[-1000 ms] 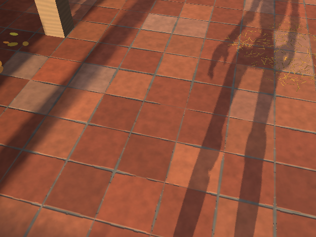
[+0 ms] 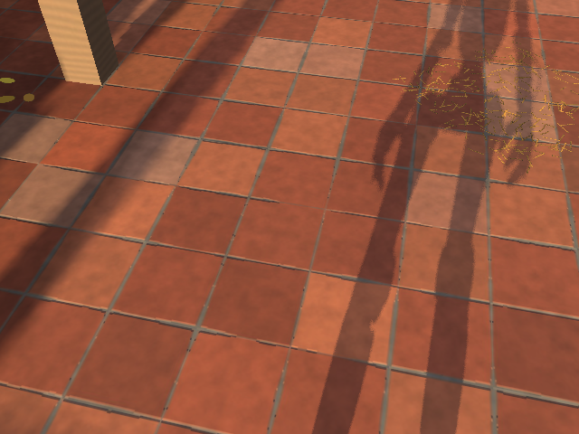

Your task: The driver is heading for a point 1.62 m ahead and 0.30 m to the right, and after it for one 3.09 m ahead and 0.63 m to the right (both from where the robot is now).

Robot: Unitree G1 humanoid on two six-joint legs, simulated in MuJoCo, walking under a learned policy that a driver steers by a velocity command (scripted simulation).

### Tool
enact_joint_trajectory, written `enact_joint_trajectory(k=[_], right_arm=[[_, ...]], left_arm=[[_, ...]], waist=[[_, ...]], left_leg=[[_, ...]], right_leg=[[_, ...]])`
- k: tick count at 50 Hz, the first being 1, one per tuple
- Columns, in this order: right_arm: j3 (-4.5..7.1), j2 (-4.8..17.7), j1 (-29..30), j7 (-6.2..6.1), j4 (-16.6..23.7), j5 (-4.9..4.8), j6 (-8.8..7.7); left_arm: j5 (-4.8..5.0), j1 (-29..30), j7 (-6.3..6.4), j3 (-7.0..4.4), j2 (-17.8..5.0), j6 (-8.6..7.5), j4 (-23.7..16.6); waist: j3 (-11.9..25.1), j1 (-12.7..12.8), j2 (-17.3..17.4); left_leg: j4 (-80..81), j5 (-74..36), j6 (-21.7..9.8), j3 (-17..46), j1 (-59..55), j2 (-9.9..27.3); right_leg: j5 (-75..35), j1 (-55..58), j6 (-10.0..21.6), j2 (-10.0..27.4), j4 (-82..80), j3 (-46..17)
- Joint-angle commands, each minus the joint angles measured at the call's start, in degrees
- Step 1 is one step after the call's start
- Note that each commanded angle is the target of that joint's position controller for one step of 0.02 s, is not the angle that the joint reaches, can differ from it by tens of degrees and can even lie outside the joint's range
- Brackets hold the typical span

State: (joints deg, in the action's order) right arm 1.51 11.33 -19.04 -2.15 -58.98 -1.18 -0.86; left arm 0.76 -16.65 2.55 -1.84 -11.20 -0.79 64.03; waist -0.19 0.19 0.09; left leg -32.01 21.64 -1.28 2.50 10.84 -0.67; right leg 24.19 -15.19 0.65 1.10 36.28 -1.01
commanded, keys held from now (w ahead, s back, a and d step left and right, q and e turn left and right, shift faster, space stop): w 0.16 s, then no key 0.84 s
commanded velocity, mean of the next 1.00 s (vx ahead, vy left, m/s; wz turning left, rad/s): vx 0.13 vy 0.00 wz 0.00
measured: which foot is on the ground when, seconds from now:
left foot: down 0.00-0.10, up 0.12-0.46, down 0.48-1.00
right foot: down 0.00-0.50, up 0.52-0.74, down 0.76-1.00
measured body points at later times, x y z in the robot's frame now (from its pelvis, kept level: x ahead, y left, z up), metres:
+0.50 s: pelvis +0.16 -0.01 -0.01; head +0.19 -0.01 +0.44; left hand +0.08 +0.23 -0.15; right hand +0.35 -0.24 -0.12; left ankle +0.26 +0.08 -0.73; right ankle +0.01 -0.12 -0.73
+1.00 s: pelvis +0.22 -0.02 +0.01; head +0.24 -0.03 +0.45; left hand +0.24 +0.22 -0.14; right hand +0.29 -0.27 -0.15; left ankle +0.26 +0.08 -0.73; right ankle +0.20 -0.14 -0.73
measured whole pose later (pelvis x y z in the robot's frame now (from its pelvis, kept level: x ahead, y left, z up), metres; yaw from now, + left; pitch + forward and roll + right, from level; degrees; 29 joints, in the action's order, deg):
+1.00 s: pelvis +0.22 -0.02 +0.01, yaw +0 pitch +0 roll +0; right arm 1.3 12.3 -9.7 -1.5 -60.6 0.0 -0.9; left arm -0.2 -15.8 2.1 -1.7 -10.9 -1.8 62.0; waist -1.9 -0.3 0.7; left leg -27.4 11.2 -1.5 -1.6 15.9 -1.0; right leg 17.7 -10.7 -0.2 0.7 28.8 0.4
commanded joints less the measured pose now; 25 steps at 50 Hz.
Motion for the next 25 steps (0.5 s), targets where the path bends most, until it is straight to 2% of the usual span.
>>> enact_joint_trajectory(k=[1,2,3,4,5,6,7,8,9,10,11,12,14,16,17,18,20,22,23,24,25], right_arm=[[2.69,11.2,-3.7,0.12,1.3,-0.7,-1.67],[2.49,10.6,-1.3,0.3,2.2,-0.66,-1.94],[2.31,10.2,2.0,0.54,3.2,-1.0,-2.0],[2.07,9.5,5.1,0.7,4.3,-1.28,-1.94],[1.56,7.3,7.0,0.8,5.3,-0.92,-2.3],[0.81,4.2,8.2,0.69,7.2,-0.55,-3.18],[1.05,5.0,8.4,0.59,8.3,-1.25,-4.28],[1.28,6.1,7.6,1.04,7.9,-1.8,-4.96],[1.29,6.0,6.2,1.53,6.7,-1.62,-5.35],[1.73,6.5,5.9,1.64,6.1,-0.88,-5.57],[2.39,7.8,7.1,1.79,6.2,-0.21,-5.54],[2.55,7.2,7.5,2.12,6.1,-0.04,-5.27],[1.75,3.7,10.0,2.59,6.8,-0.21,-4.37],[0.71,1.6,15.3,2.56,8.8,-0.15,-3.74],[0.53,1.8,17.2,2.55,9.4,-0.11,-3.46],[0.55,2.6,17.8,2.57,9.6,-0.12,-3.12],[0.83,4.6,17.0,2.57,9.4,-0.15,-2.59],[1.68,7.1,13.4,2.49,8.1,0.49,-2.61],[2.4,8.6,10.3,2.34,6.8,1.05,-2.8],[3.28,11.4,6.8,2.01,5.8,1.4,-2.99],[3.73,14.4,2.8,1.76,5.1,2.25,-2.63]], left_arm=[[0.53,2.4,-1.26,-0.22,-2.5,-3.19,-3.9],[0.94,1.4,-1.74,-0.25,-2.5,-3.89,-3.9],[1.23,-1.9,-2.02,-0.19,-1.9,-4.4,-3.0],[1.04,-7.0,-2.07,-0.58,-2.4,-4.65,-0.9],[0.39,-13.2,-2.04,-1.53,-5.1,-4.71,1.1],[0.5,-21.3,-2.31,-3.3,-12.0,-4.95,2.3],[-0.58,-21.8,-2.97,-3.02,-13.2,-5.74,1.9],[-0.67,-16.3,-2.95,-1.85,-9.3,-6.35,0.2],[-0.57,-12.3,-3.03,-1.12,-7.0,-6.52,-1.5],[-0.55,-9.7,-3.19,-0.78,-6.8,-6.27,-2.5],[-0.58,-9.0,-3.12,-0.24,-5.6,-5.77,-2.8],[-0.87,-10.0,-2.83,0.25,-4.2,-4.99,-2.6],[-1.42,-11.5,-1.91,0.6,-4.8,-3.84,-2.6],[-1.66,-10.3,-0.95,0.74,-6.5,-3.09,-3.2],[-1.59,-11.0,-0.69,0.51,-7.8,-2.89,-3.1],[-1.4,-11.4,-0.59,0.25,-8.9,-2.79,-2.9],[-0.67,-10.0,-0.63,0.0,-9.2,-2.89,-2.9],[0.01,-7.0,-0.71,-0.14,-8.7,-2.97,-3.4],[0.01,-6.9,-0.85,-0.17,-8.5,-2.94,-3.4],[-0.8,-8.8,-1.15,-0.14,-8.3,-3.1,-3.2],[-2.27,-15.3,-1.5,0.87,-4.6,-3.4,-2.6]], waist=[[-10.0,-1.3,11.2],[-10.5,0.2,10.5],[-10.5,2.7,10.0],[-9.9,5.1,7.5],[-7.5,6.9,0.7],[-3.8,8.8,-15.0],[-4.1,7.5,-16.8],[-7.6,4.4,-9.2],[-8.5,2.8,-6.4],[-7.9,1.5,-4.5],[-7.2,1.3,-4.5],[-5.5,1.3,-5.3],[-4.1,1.4,-6.1],[-4.0,1.7,-5.8],[-3.4,2.2,-6.5],[-2.7,2.2,-7.5],[-1.9,0.8,-8.4],[-0.6,-2.2,-7.2],[1.0,-3.8,-5.5],[4.1,-4.7,-2.1],[12.1,-2.3,5.9]], left_leg=[[22.0,26.9,-11.9,24.7,7.0,16.2],[21.7,24.4,-11.6,23.7,8.5,16.1],[19.5,21.4,-9.9,19.9,11.4,14.2],[15.2,16.1,-7.4,14.0,15.4,10.1],[3.1,7.0,-4.4,6.8,20.0,5.2],[-16.8,3.1,-0.6,-3.4,28.7,-1.9],[-29.4,9.8,-0.9,0.4,35.0,-2.1],[-36.4,6.0,-2.1,3.1,38.6,1.6],[-37.5,1.0,-2.9,2.6,38.4,3.2],[-35.4,-2.6,-3.0,1.4,37.2,4.5],[-32.4,-4.7,-2.6,0.1,35.1,5.3],[-29.9,-6.2,-2.0,-1.5,32.1,5.1],[-22.7,-9.2,-0.3,-4.3,28.3,3.6],[-11.6,-13.5,0.7,-6.0,21.8,2.0],[-8.0,-15.3,1.0,-6.8,18.4,0.9],[-6.0,-16.8,1.0,-6.7,15.8,0.3],[-3.5,-19.2,-0.1,-4.8,11.9,0.4],[1.6,-21.7,-2.4,-4.1,7.1,-0.3],[5.4,-25.9,-3.7,-4.7,2.2,-1.3],[5.8,-42.4,-5.2,-1.2,-6.0,2.5],[0.1,-62.2,-11.6,9.3,-23.4,13.0]], right_leg=[[0.9,-9.5,2.3,-0.9,8.2,3.0],[2.1,-7.5,3.5,-0.4,5.8,2.7],[1.5,-1.3,4.7,-0.5,-1.9,3.3],[-2.4,7.8,4.8,-1.6,-9.4,3.4],[-3.9,16.3,4.9,2.4,-13.3,-4.1],[4.8,23.8,10.4,14.1,-23.7,-25.2],[7.1,23.0,15.6,21.9,-28.4,-41.5],[5.2,21.3,15.2,21.7,-27.5,-37.8],[-4.0,19.7,13.0,18.6,-26.5,-29.3],[-15.9,19.0,11.0,16.2,-25.8,-22.3],[-30.4,18.9,9.1,14.2,-24.8,-15.7],[-39.5,18.4,7.8,11.9,-23.9,-10.5],[-49.6,16.9,7.4,9.5,-22.8,-5.0],[-51.5,11.8,7.0,7.4,-22.5,-1.1],[-51.6,10.3,7.1,7.2,-22.1,-0.6],[-51.8,9.6,7.4,7.9,-21.5,-0.9],[-52.2,9.4,7.5,9.6,-20.0,-2.1],[-53.8,11.2,6.2,9.8,-15.6,-2.7],[-54.5,11.6,5.1,8.1,-11.2,-2.3],[-47.7,8.6,2.9,5.2,-4.7,-0.8],[-24.6,-3.2,0.1,0.8,7.1,0.6]])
